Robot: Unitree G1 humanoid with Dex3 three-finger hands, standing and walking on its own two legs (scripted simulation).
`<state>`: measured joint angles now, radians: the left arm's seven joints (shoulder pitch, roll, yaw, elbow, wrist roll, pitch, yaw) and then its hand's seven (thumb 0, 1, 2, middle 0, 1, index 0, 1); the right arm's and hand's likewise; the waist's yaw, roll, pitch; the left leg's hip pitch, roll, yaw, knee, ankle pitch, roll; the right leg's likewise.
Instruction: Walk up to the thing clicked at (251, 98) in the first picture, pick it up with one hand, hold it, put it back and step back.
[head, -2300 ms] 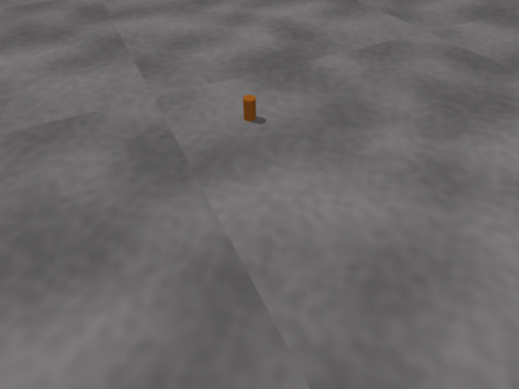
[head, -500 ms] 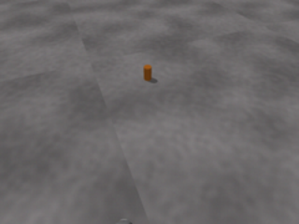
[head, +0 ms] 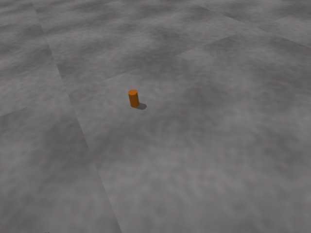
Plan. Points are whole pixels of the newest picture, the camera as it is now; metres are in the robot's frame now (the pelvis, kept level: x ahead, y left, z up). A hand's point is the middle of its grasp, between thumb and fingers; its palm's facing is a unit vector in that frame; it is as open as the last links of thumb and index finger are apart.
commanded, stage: walk up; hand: left
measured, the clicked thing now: (133, 98) +1.42 +0.24 -0.67
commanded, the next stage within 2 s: none
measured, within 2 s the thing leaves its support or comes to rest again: neither
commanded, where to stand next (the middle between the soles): +1.07 +0.05 m, yaw -2 degrees
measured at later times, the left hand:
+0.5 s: hand (61, 210) +0.26 +0.32 -0.14, palm faces +0.00 -0.93 -0.36, open 7.4 cm
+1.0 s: hand (95, 122) +0.59 +0.27 -0.10, palm faces -0.04 -0.92 -0.39, open 7.4 cm
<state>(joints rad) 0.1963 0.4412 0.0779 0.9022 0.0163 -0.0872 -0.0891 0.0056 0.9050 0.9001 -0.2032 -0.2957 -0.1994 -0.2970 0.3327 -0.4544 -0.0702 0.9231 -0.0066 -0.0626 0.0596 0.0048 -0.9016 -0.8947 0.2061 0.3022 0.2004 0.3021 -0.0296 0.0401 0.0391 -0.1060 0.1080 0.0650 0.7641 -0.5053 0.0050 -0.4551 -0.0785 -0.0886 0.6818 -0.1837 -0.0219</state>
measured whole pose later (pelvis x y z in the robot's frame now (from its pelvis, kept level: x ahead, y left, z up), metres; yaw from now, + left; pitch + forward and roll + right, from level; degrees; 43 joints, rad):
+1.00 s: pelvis +0.48 +0.01 +0.02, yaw -1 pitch -3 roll +1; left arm 0.21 0.37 0.04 0.86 0.00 -0.09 -0.05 0.00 0.90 0.90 -0.20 -0.30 -0.20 -0.30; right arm 0.29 -0.44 -0.05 0.91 0.00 -0.04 0.04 0.01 -0.91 -0.89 0.20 0.30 0.20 0.30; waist -0.01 0.05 0.09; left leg -0.38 0.05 0.00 1.11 -0.39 0.03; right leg -0.32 -0.05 -0.09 0.57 -0.21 -0.04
